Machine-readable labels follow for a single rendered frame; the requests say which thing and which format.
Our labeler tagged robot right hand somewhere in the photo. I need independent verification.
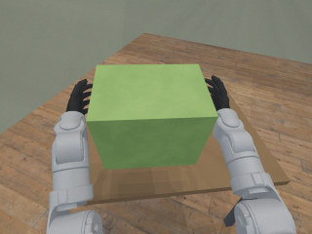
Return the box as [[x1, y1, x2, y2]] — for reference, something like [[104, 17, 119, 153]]
[[204, 75, 230, 111]]

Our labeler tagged table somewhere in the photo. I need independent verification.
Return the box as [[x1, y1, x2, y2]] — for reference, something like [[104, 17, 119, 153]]
[[83, 91, 291, 227]]

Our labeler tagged right robot forearm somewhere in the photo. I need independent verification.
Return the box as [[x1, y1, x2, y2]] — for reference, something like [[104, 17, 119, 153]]
[[213, 108, 296, 234]]

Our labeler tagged left robot upper arm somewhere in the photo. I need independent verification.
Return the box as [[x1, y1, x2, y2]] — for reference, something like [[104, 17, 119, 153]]
[[47, 210, 103, 234]]

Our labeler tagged carton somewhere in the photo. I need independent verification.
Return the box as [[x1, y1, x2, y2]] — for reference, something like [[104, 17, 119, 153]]
[[86, 63, 218, 170]]

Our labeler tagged right robot upper arm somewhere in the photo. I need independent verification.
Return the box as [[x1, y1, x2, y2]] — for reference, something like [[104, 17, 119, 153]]
[[234, 197, 296, 234]]

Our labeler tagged robot left hand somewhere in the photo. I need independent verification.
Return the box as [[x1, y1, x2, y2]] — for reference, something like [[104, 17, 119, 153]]
[[65, 79, 93, 115]]

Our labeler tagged left robot forearm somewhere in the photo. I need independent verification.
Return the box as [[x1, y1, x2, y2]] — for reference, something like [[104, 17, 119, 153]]
[[46, 111, 95, 234]]

